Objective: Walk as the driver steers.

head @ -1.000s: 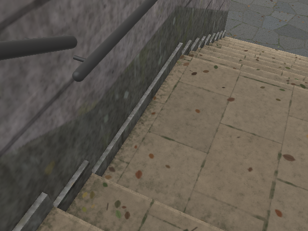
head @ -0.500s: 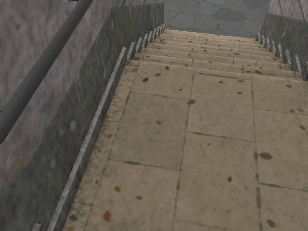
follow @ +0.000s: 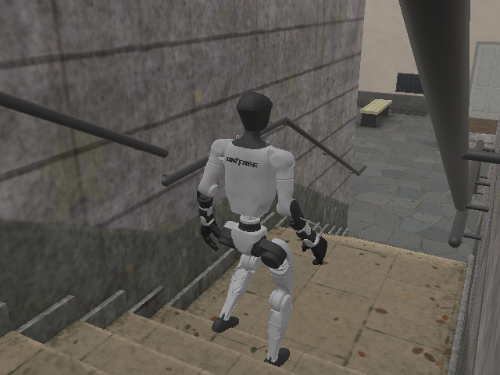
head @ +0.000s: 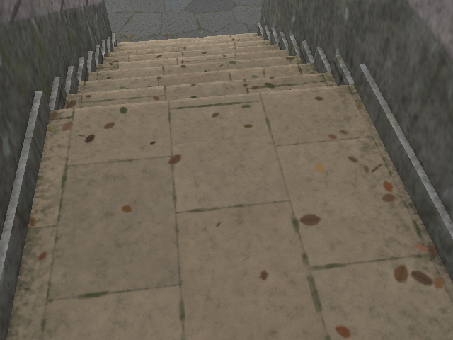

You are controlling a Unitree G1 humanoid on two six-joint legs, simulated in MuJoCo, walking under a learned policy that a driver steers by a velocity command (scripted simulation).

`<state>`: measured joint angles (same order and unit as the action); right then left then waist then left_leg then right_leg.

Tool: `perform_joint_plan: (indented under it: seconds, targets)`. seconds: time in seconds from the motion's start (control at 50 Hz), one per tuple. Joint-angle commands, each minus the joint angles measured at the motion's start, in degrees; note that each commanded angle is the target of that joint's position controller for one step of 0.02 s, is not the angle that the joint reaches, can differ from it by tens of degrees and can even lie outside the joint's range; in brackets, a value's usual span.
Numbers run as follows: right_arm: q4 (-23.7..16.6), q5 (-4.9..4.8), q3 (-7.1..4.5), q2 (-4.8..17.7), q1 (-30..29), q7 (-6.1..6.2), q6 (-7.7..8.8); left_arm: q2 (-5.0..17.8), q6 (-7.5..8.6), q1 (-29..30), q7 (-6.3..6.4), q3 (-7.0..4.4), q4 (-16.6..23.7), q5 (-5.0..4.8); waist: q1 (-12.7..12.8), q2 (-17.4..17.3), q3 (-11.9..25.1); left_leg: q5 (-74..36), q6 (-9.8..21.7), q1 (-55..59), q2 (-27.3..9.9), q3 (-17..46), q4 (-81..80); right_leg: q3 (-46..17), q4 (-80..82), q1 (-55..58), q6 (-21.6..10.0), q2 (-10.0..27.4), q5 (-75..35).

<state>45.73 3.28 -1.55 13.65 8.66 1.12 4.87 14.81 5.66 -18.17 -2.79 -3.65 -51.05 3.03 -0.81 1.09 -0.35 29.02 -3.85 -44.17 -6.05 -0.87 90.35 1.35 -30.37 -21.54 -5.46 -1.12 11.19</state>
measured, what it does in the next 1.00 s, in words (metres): walks backwards: left foot, then right foot 0.15 m higher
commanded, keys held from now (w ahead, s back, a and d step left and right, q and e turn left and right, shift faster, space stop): e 0.02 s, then s+e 0.06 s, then s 0.34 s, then no key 0.40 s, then w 0.18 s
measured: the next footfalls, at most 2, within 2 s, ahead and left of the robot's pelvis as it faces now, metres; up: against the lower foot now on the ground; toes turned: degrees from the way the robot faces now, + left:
left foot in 0.22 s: +0.10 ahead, +0.12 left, +0.00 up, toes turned -5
right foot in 0.82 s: -0.19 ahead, -0.05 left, +0.15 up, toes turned -7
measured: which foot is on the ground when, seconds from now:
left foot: up 0.00-0.20, down 0.22-0.82, up 0.84-1.00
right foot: down 0.00-0.24, up 0.26-0.80, down 0.82-1.00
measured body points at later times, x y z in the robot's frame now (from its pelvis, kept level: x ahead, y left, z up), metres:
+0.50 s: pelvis -0.02 +0.05 -0.01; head +0.03 +0.09 +0.44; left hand +0.20 +0.28 -0.14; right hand +0.02 -0.21 -0.11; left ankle +0.06 +0.13 -0.73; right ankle -0.05 -0.10 -0.54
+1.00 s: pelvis -0.16 +0.00 +0.09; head -0.21 -0.03 +0.53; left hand -0.21 +0.27 -0.04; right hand -0.08 -0.29 -0.04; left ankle +0.03 +0.17 -0.51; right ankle -0.23 -0.05 -0.58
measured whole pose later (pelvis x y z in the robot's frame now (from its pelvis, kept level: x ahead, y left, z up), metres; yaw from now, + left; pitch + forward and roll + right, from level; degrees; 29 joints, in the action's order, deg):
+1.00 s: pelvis -0.16 +0.00 +0.09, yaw -9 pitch -3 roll +2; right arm 46.4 -0.3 -5.7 16.6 14.4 0.0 -2.7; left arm 13.9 -3.6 -32.9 1.5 1.0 -55.4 1.3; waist 2.9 -3.1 4.7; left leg 10.6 -1.3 -46.4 12.2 20.2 75.0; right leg 1.0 -60.4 -18.3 -6.1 -4.8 39.2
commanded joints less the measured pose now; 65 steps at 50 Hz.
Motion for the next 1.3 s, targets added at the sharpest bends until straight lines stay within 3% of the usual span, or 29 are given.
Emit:
perform_joint_plan:
  seconds: [0.02,0.1,0.12,0.2,0.22,0.24,0.26,0.28,0.3,0.32,0.38,0.44,0.56,0.62,0.68,0.74,0.76,0.8,0.82,0.84,0.86,0.88,0.9,0.94,0.96,1.0,1.06,1.2,1.3]
  targets:
    - [0.51,1.13,-0.17,1.49,13.51,-1.34,-0.80,8.38,1.75,6.39,0.17,-0.67,9.21,-0.82,-5.02,1.50,2.75,-22.81,1.04,12.83,2.24,1.17,-19.99,-11.27,10.47,-13.82,-14.18,13.05,-25.96]
    - [-3.49,0.62,-0.69,4.21,11.67,-1.72,-0.43,7.25,0.79,7.29,0.66,0.16,11.02,2.59,-4.96,3.46,7.50,-26.42,-0.49,17.82,4.49,1.67,-15.19,-14.86,-2.03,-12.37,-12.61,13.00,-43.48]
    - [-3.75,-2.84,0.12,1.66,3.31,1.17,-4.33,8.10,-3.45,5.71,2.67,-1.33,10.64,-4.36,-2.87,0.91,12.05,-19.44,1.49,13.79,5.13,0.31,-24.45,-15.01,-2.51,0.97,-10.44,11.96,-56.77]
    - [-5.39,-5.02,1.20,0.76,4.50,0.40,-7.36,6.39,-9.36,3.78,4.40,-1.62,11.80,-3.41,-0.18,10.16,8.18,-11.72,3.54,21.52,6.84,-1.92,-50.73,-14.28,-5.12,7.74,-5.07,9.29,-48.51]
    - [-3.66,-4.77,0.73,2.04,8.90,-0.14,-7.06,5.54,-10.32,3.85,4.77,-1.63,12.30,-3.58,-0.62,6.58,8.26,-25.61,3.79,29.50,4.40,-0.30,-59.51,-13.96,-9.49,4.14,-2.73,7.35,-38.36]
    - [-4.34,-3.44,-0.24,7.40,7.37,-0.69,-6.57,1.72,-10.79,-2.18,4.91,-1.09,13.30,-3.88,4.75,-10.84,8.99,-69.43,7.17,38.80,-9.27,13.36,-58.37,-9.76,-22.95,-6.03,0.75,-0.13,-2.96]
    - [-5.12,-3.89,-1.03,10.24,9.01,-0.35,-7.20,0.69,-10.89,-0.58,5.14,-0.62,14.66,-3.59,1.78,-21.77,10.02,-95.94,15.84,44.44,-19.28,27.15,-58.53,-9.29,-33.04,-21.17,2.90,-10.09,33.04]
    - [-5.21,-4.72,-0.91,9.65,10.95,0.26,-7.32,3.10,-10.28,1.52,4.80,-1.17,13.12,-2.40,0.43,-12.45,10.36,-88.80,18.21,44.39,-18.41,27.24,-60.14,-14.77,-41.64,-23.05,3.64,-9.08,31.56]
    - [-6.06,-3.79,-0.45,8.27,6.40,0.63,-7.54,3.18,-10.22,2.68,4.80,-1.49,12.34,-2.59,2.75,-9.08,7.96,-78.67,19.33,40.88,-15.92,23.51,-60.30,-14.96,-47.23,-24.00,4.20,-9.27,27.00]
    - [-6.85,-2.87,-0.18,6.84,2.22,0.90,-7.70,3.64,-10.51,4.00,4.84,-1.68,11.78,-2.68,4.10,-7.89,5.41,-70.56,18.97,36.60,-12.96,19.11,-61.28,-13.63,-50.48,-24.41,5.08,-9.24,22.13]
    - [-8.88,-3.76,0.97,3.51,-0.14,1.47,-7.50,5.25,-12.11,9.35,4.41,-2.08,12.34,-2.13,2.70,-7.58,6.73,-58.54,17.70,34.96,-7.87,12.47,-61.29,-11.17,-60.07,-27.10,7.83,-10.68,14.09]
    - [-7.38,-3.73,1.04,4.19,5.35,1.97,-6.55,3.23,-12.42,11.98,4.01,-1.28,13.46,-1.73,0.87,-6.24,8.42,-50.90,18.16,37.81,-8.19,12.68,-62.94,-10.83,-64.32,-29.26,9.23,-10.58,12.30]
    - [-7.17,-2.14,0.87,4.78,9.93,2.23,-5.01,3.13,-11.85,14.55,5.95,-0.33,15.45,-0.33,-2.63,-9.58,10.83,-36.26,20.31,40.89,-10.31,15.57,-64.81,-8.03,-89.25,-38.33,9.14,-10.19,16.46]
    - [-7.15,-2.04,1.09,5.04,8.71,2.54,-5.36,2.34,-12.38,17.57,5.66,0.76,17.85,-0.95,-2.18,-7.96,6.50,-17.69,19.45,34.77,-8.56,15.58,-69.32,-6.56,-91.79,-38.24,9.90,-8.76,13.98]
    - [-8.15,-1.86,-0.56,9.51,5.67,2.47,-5.09,1.91,-12.79,15.53,5.36,1.58,19.53,-2.27,-1.16,-9.22,8.85,-22.08,21.29,30.53,-11.03,14.58,-78.04,-1.22,-99.36,-27.10,8.13,-6.33,25.40]
    - [-8.77,-2.22,-0.71,9.93,1.29,3.44,-5.26,2.40,-13.49,12.36,4.57,2.69,19.97,-2.49,1.72,-8.98,8.36,-15.93,15.50,24.53,-8.48,9.26,-82.02,-1.03,-83.56,-14.53,4.95,-3.38,29.52]
    - [-7.54,-4.13,-1.42,10.05,1.29,3.54,-6.62,1.22,-13.69,9.17,3.49,4.04,20.99,-2.41,3.94,-10.71,7.57,-0.04,9.47,23.49,-4.98,5.69,-83.88,-1.73,-51.63,-7.99,1.23,-1.98,47.58]
    - [-5.46,-5.36,-4.13,13.48,8.59,3.15,-7.98,1.91,-13.77,-1.91,2.49,4.78,17.11,-1.81,2.49,-21.78,4.36,13.39,6.37,17.29,-6.14,6.06,-91.00,7.12,-39.68,9.04,-4.19,-9.80,61.06]
    - [-3.27,-5.54,-4.25,10.35,8.99,3.01,-9.17,1.45,-13.20,-11.84,1.84,4.73,12.56,-2.82,8.05,-9.30,-2.52,20.84,5.19,9.36,-3.64,5.86,-71.36,-0.05,-25.50,10.02,-7.30,-10.67,54.78]
    - [-9.09,-4.04,-3.13,3.97,-5.38,1.57,-8.75,4.51,-11.11,-22.47,1.44,4.93,7.77,-3.25,18.85,22.00,-17.23,31.97,3.52,-28.57,11.50,5.85,-36.56,-50.35,2.04,6.51,-12.57,8.65,74.38]
    - [-14.84,-3.54,-5.10,9.53,-18.94,0.85,-5.70,6.26,-9.08,-21.10,4.34,4.70,6.42,-5.89,21.23,16.19,-28.95,18.47,4.00,-36.47,13.22,36.43,-37.79,-73.49,20.83,-5.78,-7.60,13.79,66.42]
    - [-13.99,-5.09,-4.23,6.27,-12.86,0.42,-4.02,10.13,-8.51,-11.05,6.55,3.86,6.02,-3.05,11.28,9.88,-25.85,3.97,4.55,-32.75,16.55,36.98,-33.50,-68.18,20.56,-7.70,-4.27,16.68,65.39]
    - [-10.67,-4.87,-3.99,5.52,-7.69,0.26,-3.87,10.60,-7.99,-3.47,6.76,3.09,6.22,-1.23,5.10,8.57,-21.92,-4.43,4.54,-25.33,18.13,33.28,-26.06,-58.93,15.12,-10.62,-1.55,13.53,59.59]
    - [-2.22,-2.82,-5.39,7.32,6.44,-0.33,-5.99,7.71,-6.58,7.40,4.97,2.91,6.18,-0.40,-4.80,7.99,-14.97,-17.63,3.07,-8.10,19.54,24.30,-10.26,-37.82,6.90,-20.71,1.82,8.00,42.74]
    - [-0.02,-3.21,-6.15,8.69,10.56,-1.18,-7.20,5.27,-6.52,10.65,4.09,3.25,6.31,-1.01,-7.19,7.75,-11.85,-21.56,2.12,-0.52,18.36,20.72,-6.98,-31.57,7.63,-24.33,2.20,6.95,39.14]
    - [1.29,-3.37,-5.87,8.61,10.96,-2.28,-8.69,4.08,-5.96,9.42,3.89,3.12,5.35,-2.30,-7.47,2.90,-9.86,-27.97,1.43,3.47,15.72,16.53,-7.09,-24.80,7.43,-20.47,1.30,6.32,31.80]
    - [1.63,-1.07,-4.91,6.99,6.49,-3.07,-9.00,6.64,-5.27,-2.34,4.48,1.74,0.82,-2.76,-2.43,-0.33,-8.64,-33.82,2.46,1.92,13.55,13.48,-15.30,-19.76,9.64,-6.00,-0.33,6.08,26.20]
    - [2.37,-1.27,-4.50,6.81,0.22,-3.49,-8.41,5.48,-2.94,-17.67,4.96,1.27,-4.81,-2.03,5.91,7.64,-4.28,-32.43,2.76,-4.17,11.04,12.19,-37.67,-16.26,9.20,27.69,-3.69,7.17,0.22]
    - [2.62,-0.48,-3.14,4.38,-3.05,-3.66,-6.15,4.06,-1.96,-18.15,6.45,1.78,-6.24,-1.54,6.69,3.87,-3.99,-33.48,2.42,-2.99,8.83,9.24,-47.28,-15.65,-1.60,28.73,-5.31,7.57,-24.71]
